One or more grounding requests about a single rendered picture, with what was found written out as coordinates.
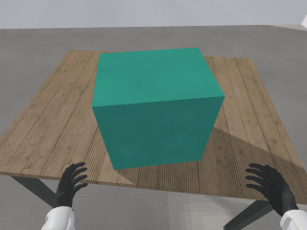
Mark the robot right forearm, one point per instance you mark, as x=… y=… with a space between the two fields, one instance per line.
x=294 y=220

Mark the right robot hand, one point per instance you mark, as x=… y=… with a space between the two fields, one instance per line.
x=275 y=189

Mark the table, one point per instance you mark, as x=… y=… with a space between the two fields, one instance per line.
x=57 y=128

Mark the robot left forearm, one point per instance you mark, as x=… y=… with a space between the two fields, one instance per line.
x=60 y=218

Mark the left robot hand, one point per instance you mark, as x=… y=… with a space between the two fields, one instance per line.
x=66 y=188

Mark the carton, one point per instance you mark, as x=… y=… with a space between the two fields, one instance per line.
x=155 y=107

